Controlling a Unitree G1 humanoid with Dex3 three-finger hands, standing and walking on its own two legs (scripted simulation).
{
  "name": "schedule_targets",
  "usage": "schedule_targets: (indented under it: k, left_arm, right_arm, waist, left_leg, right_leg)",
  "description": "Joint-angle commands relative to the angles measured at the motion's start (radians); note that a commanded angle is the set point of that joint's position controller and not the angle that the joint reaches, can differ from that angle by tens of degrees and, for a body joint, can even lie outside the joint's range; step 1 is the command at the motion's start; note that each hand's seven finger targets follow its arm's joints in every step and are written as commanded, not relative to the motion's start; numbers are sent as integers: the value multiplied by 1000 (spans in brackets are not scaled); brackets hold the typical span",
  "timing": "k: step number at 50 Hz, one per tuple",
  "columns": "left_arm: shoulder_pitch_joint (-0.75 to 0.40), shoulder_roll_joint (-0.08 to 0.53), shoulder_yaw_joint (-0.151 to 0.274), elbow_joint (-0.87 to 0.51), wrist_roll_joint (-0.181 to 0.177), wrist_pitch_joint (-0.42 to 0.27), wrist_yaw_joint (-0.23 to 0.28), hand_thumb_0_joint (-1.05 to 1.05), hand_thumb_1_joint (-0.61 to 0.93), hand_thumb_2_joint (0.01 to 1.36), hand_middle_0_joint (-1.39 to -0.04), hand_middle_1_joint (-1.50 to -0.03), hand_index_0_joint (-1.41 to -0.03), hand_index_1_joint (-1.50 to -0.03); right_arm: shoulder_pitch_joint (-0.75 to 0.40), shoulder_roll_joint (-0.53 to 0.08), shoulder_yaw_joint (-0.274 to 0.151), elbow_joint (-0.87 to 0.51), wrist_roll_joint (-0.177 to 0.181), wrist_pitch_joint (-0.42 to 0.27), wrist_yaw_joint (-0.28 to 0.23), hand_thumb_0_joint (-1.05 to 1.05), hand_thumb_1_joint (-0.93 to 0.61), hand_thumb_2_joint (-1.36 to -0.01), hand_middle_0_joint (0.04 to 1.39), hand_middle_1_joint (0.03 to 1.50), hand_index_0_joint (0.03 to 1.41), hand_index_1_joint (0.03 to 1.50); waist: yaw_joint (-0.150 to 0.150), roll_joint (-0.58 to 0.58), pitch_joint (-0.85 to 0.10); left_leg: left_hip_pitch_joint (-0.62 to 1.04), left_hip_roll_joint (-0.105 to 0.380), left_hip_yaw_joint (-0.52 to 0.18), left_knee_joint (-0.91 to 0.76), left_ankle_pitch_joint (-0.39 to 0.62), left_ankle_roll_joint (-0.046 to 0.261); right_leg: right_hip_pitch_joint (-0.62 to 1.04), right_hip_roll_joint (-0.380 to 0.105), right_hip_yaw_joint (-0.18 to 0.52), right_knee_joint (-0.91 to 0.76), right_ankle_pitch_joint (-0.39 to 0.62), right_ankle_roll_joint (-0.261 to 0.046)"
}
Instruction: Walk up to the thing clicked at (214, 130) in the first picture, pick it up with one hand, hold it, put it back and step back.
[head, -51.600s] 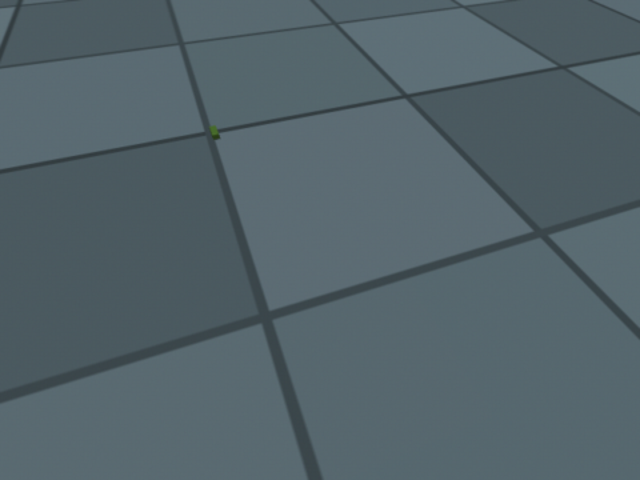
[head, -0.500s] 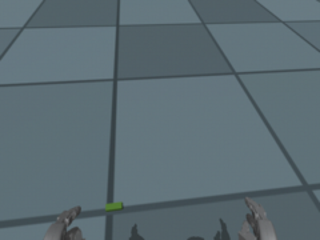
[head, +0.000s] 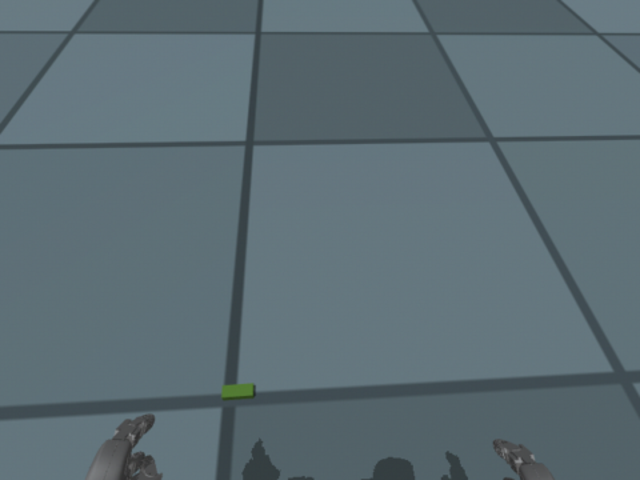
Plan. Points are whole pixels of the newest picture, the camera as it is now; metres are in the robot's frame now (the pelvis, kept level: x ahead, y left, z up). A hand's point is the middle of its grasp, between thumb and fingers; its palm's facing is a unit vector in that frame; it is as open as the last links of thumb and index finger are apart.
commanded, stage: stand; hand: left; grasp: from above
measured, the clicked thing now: (238, 391) +0.47 +0.24 -0.72
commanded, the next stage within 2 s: none
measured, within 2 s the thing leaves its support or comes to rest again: neither
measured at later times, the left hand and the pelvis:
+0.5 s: hand out of the picture +0.04 +0.24 -0.12, palm faces +0.03 -0.94 -0.33, open 7.3 cm; pelvis +0.00 +0.00 +0.04, yaw +0 degrees
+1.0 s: hand out of the picture +0.06 +0.24 -0.12, palm faces +0.01 -0.94 -0.34, open 7.3 cm; pelvis +0.00 +0.00 +0.05, yaw -1 degrees
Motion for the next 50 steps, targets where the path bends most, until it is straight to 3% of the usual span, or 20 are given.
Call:
schedule_targets:
  k: [1, 9, 12, 14, 17, 21, 23, 38, 50]
  left_arm:
    - [-47, 135, 66, 74, -2, -82, 12, 0, 900, 900, -200, -300, -200, -301]
    - [-50, 149, 64, 318, -14, -116, 15, 0, 900, 900, -200, -300, -200, -301]
    - [-63, 162, 62, 382, -19, -119, 17, 0, 900, 900, -200, -300, -200, -301]
    - [-53, 160, 57, 419, -21, -117, 17, 0, 900, 900, -200, -300, -200, -301]
    - [-66, 168, 53, 465, -21, -117, 17, 0, 900, 900, -200, -300, -200, -301]
    - [-71, 169, 49, 516, -19, -110, 14, 0, 900, 900, -200, -300, -200, -301]
    - [-64, 174, 50, 538, -17, -113, 14, 0, 900, 900, -200, -300, -200, -301]
    - [-109, 201, 47, 588, -25, -124, 9, 0, 900, 900, -200, -300, -200, -301]
    - [-132, 217, 47, 595, -29, -123, 0, 0, 900, 900, -200, -300, -200, -301]
  right_arm:
    - [-37, -160, -68, -32, 9, -15, 11, 0, -900, -900, 200, 300, 200, 300]
    - [-21, -172, -63, 88, 22, 13, -4, 0, -900, -900, 200, 300, 200, 300]
    - [-14, -183, -60, 130, 29, 21, -7, 0, -900, -900, 200, 300, 200, 300]
    - [-26, -191, -59, 156, 31, 23, -10, 0, -900, -900, 200, 300, 200, 300]
    - [-22, -188, -54, 188, 35, 28, -10, 0, -900, -900, 200, 300, 200, 300]
    - [-38, -200, -52, 216, 34, 34, -10, 0, -900, -900, 200, 300, 200, 300]
    - [-50, -199, -54, 224, 36, 36, -7, 0, -900, -900, 200, 300, 200, 300]
    - [-65, -214, -43, 264, 42, 33, 0, 0, -900, -900, 200, 300, 200, 300]
    - [-75, -231, -32, 276, 44, 30, 2, 0, -900, -900, 200, 300, 200, 300]
  waist:
    - [9, 57, -103]
    - [-2, 42, -67]
    - [-11, 30, -44]
    - [-2, 47, -41]
    - [-6, 30, -17]
    - [-1, 50, 34]
    - [2, 32, 36]
    - [-8, 21, 11]
    - [-8, 34, 5]
  left_leg:
    - [105, 53, -95, -245, 175, 58]
    - [219, 73, -95, -370, 321, 43]
    - [256, 72, -85, -409, 328, 35]
    - [290, 81, -89, -427, 348, 33]
    - [296, 83, -86, -468, 335, 26]
    - [264, 88, -102, -538, 209, 23]
    - [283, 89, -102, -543, 194, 23]
    - [340, 105, -87, -555, 281, 22]
    - [336, 115, -82, -569, 277, 22]
  right_leg:
    - [127, -45, 83, -220, 154, -41]
    - [272, -62, 78, -352, 330, -33]
    - [293, -71, 86, -403, 337, -31]
    - [301, -71, 81, -425, 341, -29]
    - [324, -73, 81, -461, 319, -22]
    - [331, -65, 72, -491, 250, -17]
    - [322, -65, 74, -508, 230, -16]
    - [340, -85, 93, -565, 294, -18]
    - [345, -86, 99, -568, 292, -23]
